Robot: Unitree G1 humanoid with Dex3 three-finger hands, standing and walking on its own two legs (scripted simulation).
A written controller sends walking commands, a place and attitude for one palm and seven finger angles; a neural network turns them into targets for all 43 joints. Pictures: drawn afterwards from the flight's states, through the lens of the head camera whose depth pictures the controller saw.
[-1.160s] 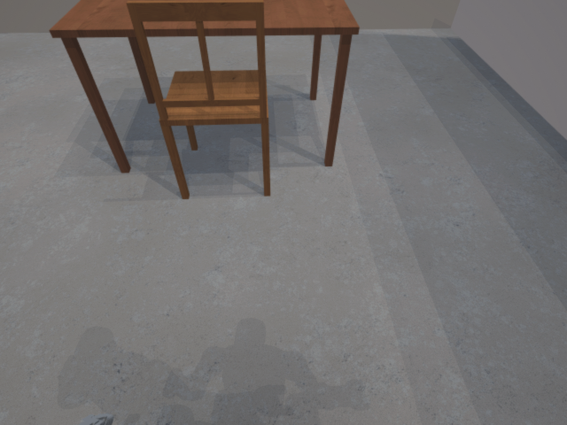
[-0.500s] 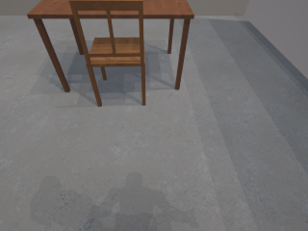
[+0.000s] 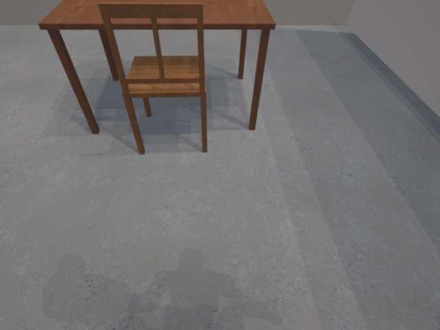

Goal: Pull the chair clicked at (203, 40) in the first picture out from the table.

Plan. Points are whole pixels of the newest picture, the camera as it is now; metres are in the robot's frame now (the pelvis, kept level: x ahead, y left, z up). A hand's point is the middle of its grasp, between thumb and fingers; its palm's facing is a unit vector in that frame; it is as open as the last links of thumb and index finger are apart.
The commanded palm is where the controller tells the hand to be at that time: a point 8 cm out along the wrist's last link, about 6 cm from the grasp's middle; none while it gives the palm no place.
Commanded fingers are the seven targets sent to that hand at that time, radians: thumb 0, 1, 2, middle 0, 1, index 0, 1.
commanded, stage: look at it before walking up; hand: left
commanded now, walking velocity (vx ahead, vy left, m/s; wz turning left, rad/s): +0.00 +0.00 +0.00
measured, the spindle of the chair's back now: (158, 50) +1.28 +0.37 -0.09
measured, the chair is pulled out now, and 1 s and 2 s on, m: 0.00 0.00 0.00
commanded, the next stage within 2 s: walk to a spot facing it in 0.28 s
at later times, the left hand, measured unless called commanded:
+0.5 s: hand out of the picture +0.06 +0.24 -0.16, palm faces -0.02 -0.95 -0.31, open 7.4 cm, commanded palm none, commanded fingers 0.00 0.90 0.90 -0.20 -0.30 -0.20 -0.30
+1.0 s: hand (126, 315) +0.19 +0.22 -0.18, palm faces +0.05 -0.99 -0.15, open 7.3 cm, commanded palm none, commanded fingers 0.00 0.90 0.90 -0.20 -0.30 -0.20 -0.30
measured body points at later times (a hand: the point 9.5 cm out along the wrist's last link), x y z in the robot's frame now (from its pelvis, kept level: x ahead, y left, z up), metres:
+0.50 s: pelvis +0.01 +0.00 +0.00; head +0.00 +0.01 +0.45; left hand +0.06 +0.29 -0.14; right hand +0.08 -0.28 -0.14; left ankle +0.00 +0.13 -0.74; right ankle +0.00 -0.12 -0.74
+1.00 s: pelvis +0.15 +0.04 -0.01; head +0.18 +0.05 +0.44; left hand +0.19 +0.27 -0.17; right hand +0.02 -0.15 -0.14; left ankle +0.02 +0.12 -0.74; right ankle +0.27 -0.10 -0.69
